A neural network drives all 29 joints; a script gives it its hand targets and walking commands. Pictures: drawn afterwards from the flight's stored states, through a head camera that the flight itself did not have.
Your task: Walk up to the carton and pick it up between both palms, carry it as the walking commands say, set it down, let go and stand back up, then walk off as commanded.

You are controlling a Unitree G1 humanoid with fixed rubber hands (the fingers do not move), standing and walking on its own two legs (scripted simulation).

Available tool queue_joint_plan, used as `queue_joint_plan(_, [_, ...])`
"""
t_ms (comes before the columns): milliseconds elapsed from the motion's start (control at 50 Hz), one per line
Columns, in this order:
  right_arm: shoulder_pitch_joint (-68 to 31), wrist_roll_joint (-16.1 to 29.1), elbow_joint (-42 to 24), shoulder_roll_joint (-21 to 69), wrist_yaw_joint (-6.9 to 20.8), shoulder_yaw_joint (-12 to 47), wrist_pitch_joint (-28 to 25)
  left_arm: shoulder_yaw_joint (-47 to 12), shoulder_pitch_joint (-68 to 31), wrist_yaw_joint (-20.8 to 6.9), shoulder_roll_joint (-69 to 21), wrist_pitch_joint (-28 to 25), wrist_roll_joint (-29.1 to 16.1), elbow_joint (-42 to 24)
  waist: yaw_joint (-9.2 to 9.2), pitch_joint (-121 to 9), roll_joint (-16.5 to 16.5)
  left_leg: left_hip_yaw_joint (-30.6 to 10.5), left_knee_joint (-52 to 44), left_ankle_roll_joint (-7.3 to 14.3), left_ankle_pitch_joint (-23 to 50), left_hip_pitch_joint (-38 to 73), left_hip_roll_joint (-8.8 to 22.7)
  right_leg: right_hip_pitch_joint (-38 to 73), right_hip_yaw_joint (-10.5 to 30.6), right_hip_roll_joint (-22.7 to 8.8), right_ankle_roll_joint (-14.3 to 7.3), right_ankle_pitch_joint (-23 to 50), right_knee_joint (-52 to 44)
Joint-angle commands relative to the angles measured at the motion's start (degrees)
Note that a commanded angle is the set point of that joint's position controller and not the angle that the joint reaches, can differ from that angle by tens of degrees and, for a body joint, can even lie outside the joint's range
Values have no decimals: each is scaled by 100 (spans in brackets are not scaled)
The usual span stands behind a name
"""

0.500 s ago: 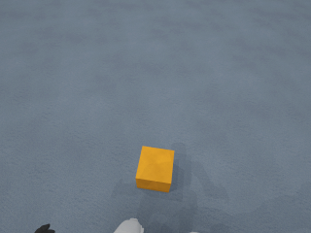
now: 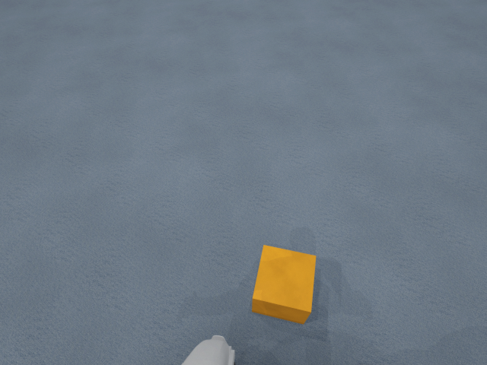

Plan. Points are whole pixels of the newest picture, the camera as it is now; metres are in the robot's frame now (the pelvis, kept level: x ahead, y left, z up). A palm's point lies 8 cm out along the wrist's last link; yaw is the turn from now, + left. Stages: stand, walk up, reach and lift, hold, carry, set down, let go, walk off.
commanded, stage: walk up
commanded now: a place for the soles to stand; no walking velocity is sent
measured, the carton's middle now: (283, 284) +0.47 -0.10 -0.65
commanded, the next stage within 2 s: none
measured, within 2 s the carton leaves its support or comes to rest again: neither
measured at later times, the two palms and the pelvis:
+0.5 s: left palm out of the picture +0.08 +0.31 -0.09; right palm out of the picture +0.11 -0.34 -0.06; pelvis +0.04 -0.01 +0.02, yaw +0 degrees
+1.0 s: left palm out of the picture +0.09 +0.30 -0.08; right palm out of the picture +0.11 -0.35 -0.07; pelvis +0.04 -0.02 +0.02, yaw +0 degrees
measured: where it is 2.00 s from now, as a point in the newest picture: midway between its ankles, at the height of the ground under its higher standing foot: outside the picture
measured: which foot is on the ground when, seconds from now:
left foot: down 0.00-1.00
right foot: up 0.00-0.44, down 0.46-1.00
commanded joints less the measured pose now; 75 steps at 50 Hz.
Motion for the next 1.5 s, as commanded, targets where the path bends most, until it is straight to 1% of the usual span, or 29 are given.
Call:
queue_joint_plan(0, [595, 212, -272, -1801, -340, -738, -126, 380, -259, 127, 853, 21, -47, -334, -551, -660, -108, -3587, -2504, 622, 290, 2360, 1539, -2402, 1175, 738, -142, -353, 1984])
queue_joint_plan(20, [428, 195, -229, -1704, -339, -719, -100, 371, -90, 114, 865, 53, -66, -242, -360, -421, -70, -3187, -2434, 497, 399, 1979, 1372, -2262, 1022, 633, -94, -47, 1886])
queue_joint_plan(60, [299, 194, -136, -1473, -360, -634, -113, 428, 81, 57, 806, 123, -51, -53, -280, 10, 103, -2478, -2638, 347, -50, 1272, 1078, -1921, 1126, 649, -120, 380, 1488])
queue_joint_plan(120, [175, 180, -108, -1353, -374, -552, -162, 493, 192, 6, 712, 235, 29, 43, -229, 219, 220, -2303, -3005, 375, -1486, 748, 995, -1675, 1075, 759, -95, 844, 1216])
queue_joint_plan(160, [-59, 190, -167, -1237, -400, -503, -183, 489, 215, -17, 626, 279, 29, 135, -198, 261, 352, -2031, -3096, 347, -1843, 578, 944, -1476, 1116, 761, -31, 1038, 842])
queue_joint_plan(200, [-175, 183, -220, -1173, -410, -472, -182, 493, 238, -32, 569, 305, 30, 192, -200, 216, 508, -1872, -3046, 370, -1801, 576, 951, -1327, 1106, 787, 21, 1044, 493])
queue_joint_plan(240, [-207, 167, -259, -1140, -411, -453, -169, 479, 190, -32, 528, 309, 18, 207, -242, 106, 651, -1805, -2871, 444, -1437, 752, 992, -1215, 1086, 806, 48, 901, 123])
queue_joint_plan(260, [-198, 159, -268, -1137, -413, -447, -160, 463, 162, -30, 501, 300, 4, 208, -260, -5, 721, -1752, -2703, 480, -1035, 931, 1005, -1176, 1060, 816, 55, 776, -80])
queue_joint_plan(360, [-297, 159, -318, -1132, -435, -421, -42, 403, 73, 29, 366, 213, -14, 210, -282, -701, 879, -1267, -1556, 802, 1878, 1508, 1079, -603, 543, 860, -8, 375, -914])
queue_joint_plan(380, [-370, 183, -329, -1140, -446, -422, -11, 408, 116, 52, 341, 180, -4, 221, -206, -840, 756, -1082, -1258, 839, 2278, 1428, 1053, -264, 427, 894, -44, 691, -1302])
queue_joint_plan(400, [-433, 213, -338, -1105, -455, -419, 27, 419, 159, 73, 366, 135, 25, 227, -125, -924, 592, -903, -970, 779, 2428, 1259, 986, 94, 403, 891, -95, 1261, -1744])
queue_joint_plan(420, [-450, 246, -350, -998, -458, -410, 57, 453, 138, 92, 519, 93, 90, 197, -100, -989, 317, -834, -767, 589, 2024, 1068, 892, 300, 697, 690, -184, 1832, -1914])
queue_joint_plan(440, [-433, 291, -366, -862, -461, -379, 73, 504, 31, 107, 768, 66, 153, 150, -152, -1020, -264, -609, -501, 339, 1260, 838, 639, 330, 1323, 200, -359, 2392, -2102])
queue_joint_plan(460, [-339, 310, -304, -745, -456, -340, 108, 519, -243, 104, 895, 62, 160, 93, -295, -895, -570, -295, -334, 119, 290, 844, 234, 4, 1879, -214, -600, 2399, -2371])
queue_joint_plan(480, [-349, 300, -220, -693, -446, -362, 159, 521, -402, 92, 937, 68, 154, 76, -337, -760, -715, -63, -197, -7, -646, 1045, 26, -436, 2216, -514, -829, 2169, -2484])
queue_joint_plan(500, [-195, 281, -131, -670, -435, -391, 196, 510, -508, 72, 919, 71, 162, 69, -365, -665, -877, 38, -161, 12, -1194, 1299, 14, -891, 2235, -601, -937, 1649, -2584])
queue_joint_plan(540, [-31, 191, -25, -694, -388, -409, 213, 438, -710, 48, 719, 120, 170, 33, -406, -288, -1124, -44, -438, 111, -1360, 1525, 52, -1594, 1981, -359, -738, 338, -2742])
queue_joint_plan(560, [-35, 147, 2, -751, -365, -430, 206, 423, -708, 38, 664, 150, 166, 13, -392, -186, -1072, -135, -730, 155, -1338, 1454, 106, -1645, 1835, -158, -591, -113, -2717])
queue_joint_plan(600, [-200, 82, -8, -898, -334, -449, 174, 410, -592, 11, 550, 188, 116, 12, -268, -66, -630, -689, -1477, 273, -1740, 962, 400, -1424, 1550, 236, -369, -697, -2446])
queue_joint_plan(620, [-340, 77, -29, -947, -327, -450, 162, 420, -563, -3, 536, 198, 94, 30, -206, -21, -491, -878, -1697, 318, -2061, 675, 482, -1240, 1442, 359, -324, -717, -2328])
queue_joint_plan(660, [-497, 93, -34, -952, -327, -432, 156, 431, -557, -28, 542, 194, 90, 61, -151, 18, -399, -929, -1822, 327, -2218, 430, 494, -1017, 1404, 430, -311, -602, -2252])
queue_joint_plan(740, [-480, 127, -22, -901, -328, -426, 143, 448, -621, -41, 617, 155, 104, 28, -179, -132, -475, -703, -1568, 255, -1618, 620, 414, -911, 1543, 336, -354, -262, -2276])
queue_joint_plan(840, [-492, 131, -30, -917, -336, -420, 125, 437, -685, -33, 596, 151, 85, -21, -188, -229, -457, -709, -1544, 284, -1290, 732, 464, -843, 1504, 350, -350, 156, -2167])
queue_joint_plan(1040, [-576, 112, -60, -965, -340, -424, 112, 434, -655, -55, 512, 177, 80, -20, -155, -228, -283, -859, -1773, 334, -1568, 603, 573, -759, 1330, 485, -308, 206, -2015])
queue_joint_plan(1120, [-617, 122, -82, -984, -350, -425, 97, 422, -632, -51, 499, 164, 68, -24, -141, -381, -231, -876, -1719, 347, -1014, 683, 643, -566, 1211, 529, -287, 774, -1832])
queue_joint_plan(1220, [-598, 161, -98, -963, -371, -418, 95, 413, -663, -19, 526, 146, 46, -57, -164, -676, -269, -678, -1384, 323, 154, 907, 634, -321, 1174, 441, -311, 1695, -1646])
queue_joint_plan(1280, [-563, 178, -92, -971, -386, -425, 107, 415, -679, 3, 545, 153, 32, -74, -183, -779, -282, -610, -1251, 329, 502, 1012, 625, -297, 1185, 396, -347, 1929, -1575])
queue_joint_plan(1360, [-602, 176, -89, -980, -394, -427, 131, 413, -697, 12, 541, 180, 34, -64, -182, -754, -282, -635, -1267, 347, 440, 985, 644, -345, 1165, 407, -360, 1824, -1565])
queue_joint_plan(1480, [-692, 152, -81, -958, -380, -415, 150, 408, -756, -12, 530, 201, 66, -28, -176, -603, -301, -682, -1433, 335, -214, 849, 614, -471, 1211, 419, -355, 1311, -1759])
